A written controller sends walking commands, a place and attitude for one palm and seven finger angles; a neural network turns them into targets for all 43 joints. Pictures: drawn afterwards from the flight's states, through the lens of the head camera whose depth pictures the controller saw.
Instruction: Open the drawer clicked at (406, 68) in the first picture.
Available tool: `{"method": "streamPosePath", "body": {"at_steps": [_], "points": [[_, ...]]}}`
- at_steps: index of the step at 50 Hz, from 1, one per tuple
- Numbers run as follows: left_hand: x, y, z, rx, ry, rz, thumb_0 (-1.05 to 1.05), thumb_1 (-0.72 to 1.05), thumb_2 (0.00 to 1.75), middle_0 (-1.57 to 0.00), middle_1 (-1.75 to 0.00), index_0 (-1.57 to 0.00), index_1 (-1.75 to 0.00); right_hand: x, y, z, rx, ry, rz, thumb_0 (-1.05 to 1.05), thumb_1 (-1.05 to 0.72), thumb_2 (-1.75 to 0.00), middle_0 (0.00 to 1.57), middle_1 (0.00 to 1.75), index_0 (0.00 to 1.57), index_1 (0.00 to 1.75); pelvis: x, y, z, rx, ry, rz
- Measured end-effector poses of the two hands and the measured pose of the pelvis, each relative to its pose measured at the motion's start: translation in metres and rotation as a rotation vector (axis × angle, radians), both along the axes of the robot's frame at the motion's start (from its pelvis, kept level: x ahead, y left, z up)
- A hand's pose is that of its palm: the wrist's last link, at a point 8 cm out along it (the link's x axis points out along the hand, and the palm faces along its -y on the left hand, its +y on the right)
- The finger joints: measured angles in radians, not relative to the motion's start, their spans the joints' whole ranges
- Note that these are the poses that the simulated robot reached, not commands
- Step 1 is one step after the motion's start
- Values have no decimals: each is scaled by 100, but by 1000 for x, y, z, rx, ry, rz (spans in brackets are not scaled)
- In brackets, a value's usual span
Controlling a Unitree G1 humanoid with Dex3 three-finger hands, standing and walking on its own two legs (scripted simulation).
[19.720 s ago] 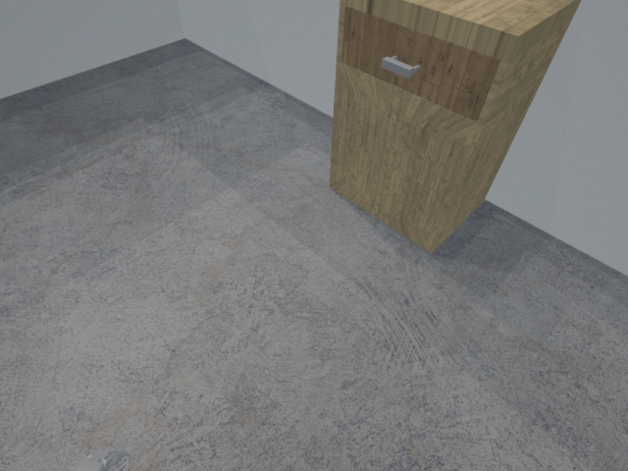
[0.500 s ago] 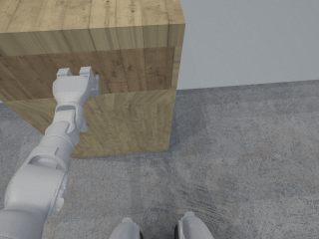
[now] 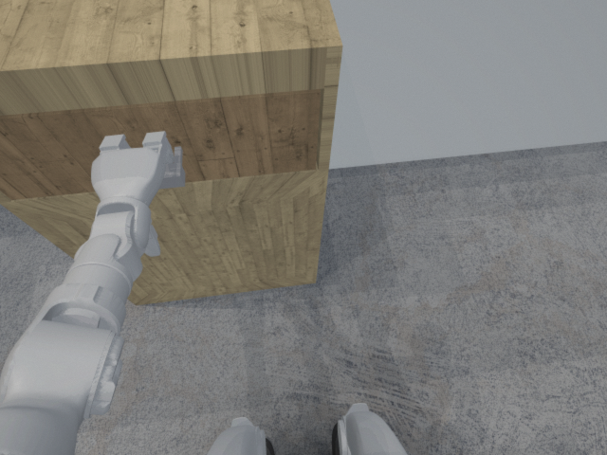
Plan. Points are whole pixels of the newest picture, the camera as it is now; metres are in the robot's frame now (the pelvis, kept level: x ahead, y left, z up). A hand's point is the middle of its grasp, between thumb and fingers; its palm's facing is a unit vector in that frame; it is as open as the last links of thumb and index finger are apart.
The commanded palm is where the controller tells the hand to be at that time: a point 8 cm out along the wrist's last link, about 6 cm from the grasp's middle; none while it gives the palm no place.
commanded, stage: lift the fingers back up to retry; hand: left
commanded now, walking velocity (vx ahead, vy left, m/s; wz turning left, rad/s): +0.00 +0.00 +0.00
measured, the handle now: (149, 166) +0.54 +0.21 +0.00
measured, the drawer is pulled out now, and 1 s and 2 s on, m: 0.00 0.00 0.00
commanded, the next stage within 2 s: re-aim the fingers above the handle in 0.56 s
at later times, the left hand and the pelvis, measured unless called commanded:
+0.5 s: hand (138, 165) +0.49 +0.19 +0.06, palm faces -0.03 -0.03 -1.00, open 13.8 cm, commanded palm +0.46 +0.19 +0.11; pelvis +0.05 +0.00 +0.03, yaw +0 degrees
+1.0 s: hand (135, 172) +0.48 +0.19 +0.06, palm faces -0.04 -0.01 -1.00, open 13.8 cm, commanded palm +0.45 +0.20 +0.11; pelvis +0.05 -0.02 +0.04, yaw +1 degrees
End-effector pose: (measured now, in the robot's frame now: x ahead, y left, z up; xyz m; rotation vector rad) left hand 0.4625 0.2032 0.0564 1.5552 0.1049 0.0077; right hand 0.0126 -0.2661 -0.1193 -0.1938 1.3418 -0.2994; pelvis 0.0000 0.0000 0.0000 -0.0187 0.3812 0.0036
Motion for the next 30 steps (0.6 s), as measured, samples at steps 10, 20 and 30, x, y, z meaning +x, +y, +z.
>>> {"method": "streamPosePath", "body": {"at_steps": [10,20,30], "points": [[7,8,24,-7,-66,-2,0,-49,31,-30,-121,-32,-118,14,5,13,12,29,1,1,-90,-90,21,30,20,30,20,4,16,-2,-27,5],[12,-5,50,-34,-30,-18,0,-49,31,-31,-120,-33,-120,63,8,25,38,-43,20,1,-90,-90,21,30,20,30,43,6,32,2,-84,6],[3,-8,53,-13,-31,-5,0,-49,31,-32,-120,-32,-120,111,7,28,63,-130,69,1,-90,-90,21,30,20,30,52,-1,36,12,-104,7]]}}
